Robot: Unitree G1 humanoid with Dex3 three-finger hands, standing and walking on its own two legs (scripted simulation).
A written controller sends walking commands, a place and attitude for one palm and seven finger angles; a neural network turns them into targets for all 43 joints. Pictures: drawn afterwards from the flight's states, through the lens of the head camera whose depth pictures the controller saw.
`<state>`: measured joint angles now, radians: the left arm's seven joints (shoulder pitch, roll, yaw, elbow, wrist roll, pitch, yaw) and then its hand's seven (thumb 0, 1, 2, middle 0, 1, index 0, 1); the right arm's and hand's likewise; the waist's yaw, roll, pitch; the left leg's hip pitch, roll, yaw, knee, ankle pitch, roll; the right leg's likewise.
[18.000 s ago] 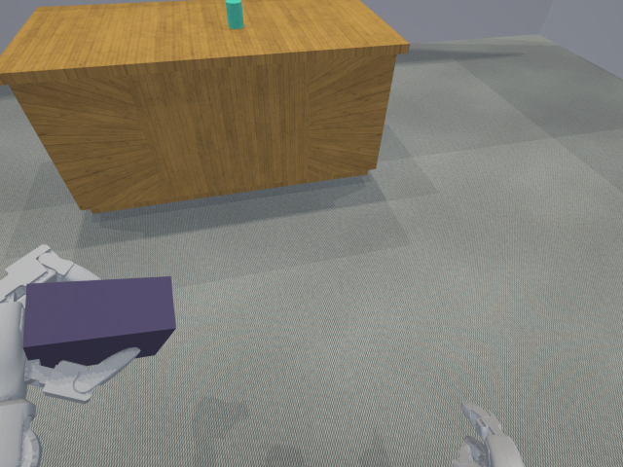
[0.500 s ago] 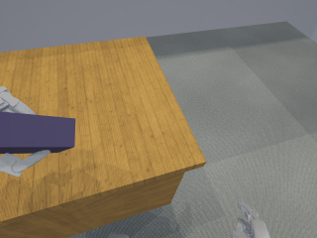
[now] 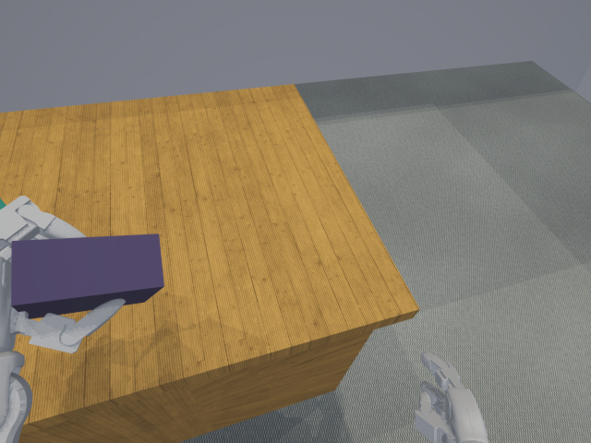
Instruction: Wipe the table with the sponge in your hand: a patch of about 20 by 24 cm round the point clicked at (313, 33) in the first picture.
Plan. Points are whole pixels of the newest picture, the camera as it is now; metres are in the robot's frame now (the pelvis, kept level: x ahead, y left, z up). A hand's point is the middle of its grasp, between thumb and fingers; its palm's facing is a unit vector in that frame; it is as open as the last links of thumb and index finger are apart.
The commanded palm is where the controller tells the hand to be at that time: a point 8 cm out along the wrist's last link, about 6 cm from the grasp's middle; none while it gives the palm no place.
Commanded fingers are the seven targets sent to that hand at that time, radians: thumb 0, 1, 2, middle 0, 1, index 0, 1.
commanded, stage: come to a stop and stand still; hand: left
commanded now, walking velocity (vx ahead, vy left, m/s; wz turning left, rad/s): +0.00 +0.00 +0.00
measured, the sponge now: (111, 275) +0.24 +0.22 +0.14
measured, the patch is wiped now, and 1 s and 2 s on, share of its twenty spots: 0.00 0.00 0.00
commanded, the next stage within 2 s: look again from close up in 0.30 s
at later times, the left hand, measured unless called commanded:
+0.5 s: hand (61, 289) +0.21 +0.26 +0.15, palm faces +0.36 -0.86 -0.36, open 9.5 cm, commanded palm +0.15 +0.29 +0.18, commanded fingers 0.00 0.10 1.30 -1.20 -1.60 -1.20 -1.60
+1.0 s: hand (80, 275) +0.23 +0.24 +0.16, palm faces +0.36 -0.86 -0.37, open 9.5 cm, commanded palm +0.16 +0.27 +0.18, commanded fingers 0.00 0.10 1.30 -1.20 -1.60 -1.20 -1.60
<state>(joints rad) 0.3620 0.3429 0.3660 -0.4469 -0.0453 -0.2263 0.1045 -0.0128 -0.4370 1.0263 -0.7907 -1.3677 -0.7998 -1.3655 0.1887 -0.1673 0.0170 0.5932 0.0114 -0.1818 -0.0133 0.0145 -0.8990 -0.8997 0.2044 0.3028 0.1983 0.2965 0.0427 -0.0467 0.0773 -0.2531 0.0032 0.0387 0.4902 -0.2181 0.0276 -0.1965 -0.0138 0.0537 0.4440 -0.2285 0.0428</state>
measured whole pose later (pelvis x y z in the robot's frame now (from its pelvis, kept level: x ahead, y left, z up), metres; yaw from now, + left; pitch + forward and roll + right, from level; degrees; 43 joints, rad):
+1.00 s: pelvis +0.00 +0.00 +0.00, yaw -1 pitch -1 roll -1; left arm 0.41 0.37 0.37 -0.49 -0.05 -0.21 0.09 -0.01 -0.44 1.03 -0.79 -1.37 -0.80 -1.37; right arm 0.19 -0.17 0.00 0.57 0.02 -0.14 -0.03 0.01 -0.90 -0.90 0.20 0.30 0.20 0.30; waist 0.02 -0.04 0.08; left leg -0.24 0.02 0.05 0.46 -0.20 0.02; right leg -0.18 0.00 0.06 0.40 -0.20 0.04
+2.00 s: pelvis -0.01 -0.05 -0.01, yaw -2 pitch +0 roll +0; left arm 0.33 0.43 0.46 -0.41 -0.08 -0.21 0.05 -0.01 -0.43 1.03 -0.78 -1.38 -0.79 -1.38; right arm 0.21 -0.21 -0.03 0.55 0.01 -0.17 0.00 0.01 -0.90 -0.90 0.21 0.30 0.20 0.30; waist 0.03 -0.03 0.10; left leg -0.30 0.07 0.05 0.55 -0.24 -0.04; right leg -0.29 0.05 0.06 0.57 -0.27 -0.02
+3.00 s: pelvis +0.00 +0.00 +0.00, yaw +0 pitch -1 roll -1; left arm 0.44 0.37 0.36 -0.49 -0.03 -0.23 0.10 -0.01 -0.44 1.03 -0.79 -1.37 -0.80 -1.37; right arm 0.20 -0.19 0.00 0.59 0.01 -0.15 -0.03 0.01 -0.90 -0.90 0.20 0.30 0.20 0.30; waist 0.01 -0.03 0.08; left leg -0.24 0.01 0.04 0.46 -0.20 0.03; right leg -0.17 -0.01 0.06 0.38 -0.19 0.04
